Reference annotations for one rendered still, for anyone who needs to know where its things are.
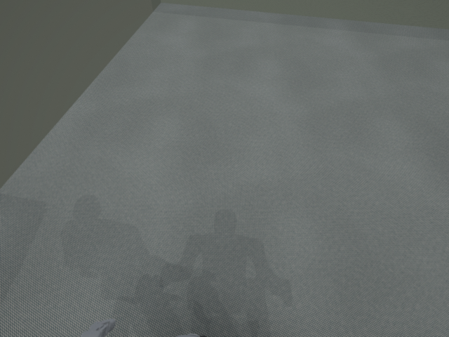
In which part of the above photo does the robot left hand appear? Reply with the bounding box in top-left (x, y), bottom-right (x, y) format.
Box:
top-left (80, 319), bottom-right (116, 337)

